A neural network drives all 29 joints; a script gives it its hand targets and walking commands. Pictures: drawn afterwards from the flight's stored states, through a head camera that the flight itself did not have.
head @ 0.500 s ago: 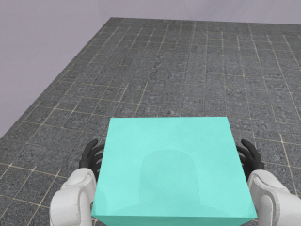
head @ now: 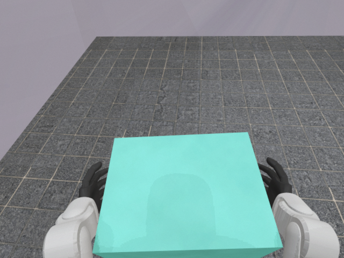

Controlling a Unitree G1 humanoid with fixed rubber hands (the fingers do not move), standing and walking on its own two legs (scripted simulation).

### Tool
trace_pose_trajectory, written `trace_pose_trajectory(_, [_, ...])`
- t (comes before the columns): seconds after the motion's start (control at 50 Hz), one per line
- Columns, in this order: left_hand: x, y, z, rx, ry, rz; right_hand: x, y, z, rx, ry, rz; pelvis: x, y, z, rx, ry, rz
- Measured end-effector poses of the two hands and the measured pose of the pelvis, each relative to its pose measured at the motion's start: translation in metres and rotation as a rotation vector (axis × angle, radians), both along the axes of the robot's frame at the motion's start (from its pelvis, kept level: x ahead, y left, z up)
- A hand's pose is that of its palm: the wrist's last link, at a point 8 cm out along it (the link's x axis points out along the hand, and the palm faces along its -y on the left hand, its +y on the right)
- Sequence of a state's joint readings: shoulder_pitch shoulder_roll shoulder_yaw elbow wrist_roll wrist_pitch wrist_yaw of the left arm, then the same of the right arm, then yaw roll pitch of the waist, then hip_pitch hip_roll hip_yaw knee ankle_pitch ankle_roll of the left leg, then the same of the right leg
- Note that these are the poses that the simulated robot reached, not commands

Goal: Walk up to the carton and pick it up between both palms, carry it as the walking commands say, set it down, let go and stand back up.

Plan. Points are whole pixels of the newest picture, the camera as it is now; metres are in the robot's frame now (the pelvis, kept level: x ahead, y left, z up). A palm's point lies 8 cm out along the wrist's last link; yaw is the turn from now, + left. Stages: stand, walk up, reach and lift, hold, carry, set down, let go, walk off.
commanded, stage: carry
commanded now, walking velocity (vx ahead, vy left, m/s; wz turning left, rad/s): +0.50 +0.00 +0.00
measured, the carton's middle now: (183, 206) +0.24 +0.00 +0.00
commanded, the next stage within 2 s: none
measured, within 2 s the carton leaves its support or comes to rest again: neither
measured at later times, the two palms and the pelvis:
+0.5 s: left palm (127, 91) +0.56 +0.16 +0.09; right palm (247, 83) +0.59 -0.22 +0.08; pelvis +0.35 -0.04 +0.02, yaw +0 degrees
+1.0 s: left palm (168, 30) +0.95 +0.03 +0.10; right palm (260, 39) +0.79 -0.30 +0.12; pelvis +0.66 -0.05 +0.02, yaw -20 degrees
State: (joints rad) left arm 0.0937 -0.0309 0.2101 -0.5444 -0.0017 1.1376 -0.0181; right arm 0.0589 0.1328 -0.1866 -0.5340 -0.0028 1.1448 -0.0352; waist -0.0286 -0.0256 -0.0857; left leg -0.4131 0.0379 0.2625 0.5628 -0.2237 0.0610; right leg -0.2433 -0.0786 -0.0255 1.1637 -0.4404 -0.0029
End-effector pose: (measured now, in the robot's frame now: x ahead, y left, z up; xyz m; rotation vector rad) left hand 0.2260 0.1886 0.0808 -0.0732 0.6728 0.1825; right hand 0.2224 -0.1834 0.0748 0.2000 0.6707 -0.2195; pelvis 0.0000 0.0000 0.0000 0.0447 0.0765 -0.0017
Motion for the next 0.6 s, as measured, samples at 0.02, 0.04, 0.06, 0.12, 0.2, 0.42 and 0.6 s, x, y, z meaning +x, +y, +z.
trace_pose_trajectory(0.02, [0.015,-0.001,0.0,-0.008,0.014,-0.008,0.01,-0.001,0.001,0.0,0.015,-0.013,0.012,0.001,0.004,-0.01,0.002,-0.005])
trace_pose_trajectory(0.04, [0.029,-0.002,0.002,-0.021,0.019,-0.011,0.02,-0.002,0.004,0.0,0.021,-0.027,0.025,0.002,0.008,-0.018,0.005,-0.008])
trace_pose_trajectory(0.06, [0.043,-0.004,0.004,-0.037,0.016,-0.01,0.031,-0.004,0.008,-0.001,0.019,-0.039,0.038,0.003,0.012,-0.025,0.007,-0.008])
trace_pose_trajectory(0.12, [0.087,-0.01,0.014,-0.075,-0.023,-0.006,0.068,-0.009,0.021,-0.009,-0.018,-0.061,0.079,0.002,0.02,-0.046,0.009,-0.01])
trace_pose_trajectory(0.2, [0.146,-0.018,0.022,-0.07,-0.076,-0.015,0.128,-0.017,0.032,-0.016,-0.074,-0.058,0.14,-0.007,0.018,-0.056,0.001,-0.007])
trace_pose_trajectory(0.42, [0.294,-0.037,0.004,-0.025,0.003,0.077,0.313,-0.037,0.002,-0.013,0.0,0.068,0.301,-0.036,0.006,-0.063,-0.008,0.031])
trace_pose_trajectory(0.6, [0.405,-0.033,0.021,-0.033,-0.047,0.065,0.417,-0.033,0.019,0.016,-0.055,0.023,0.406,-0.034,0.022,-0.038,0.021,-0.045])
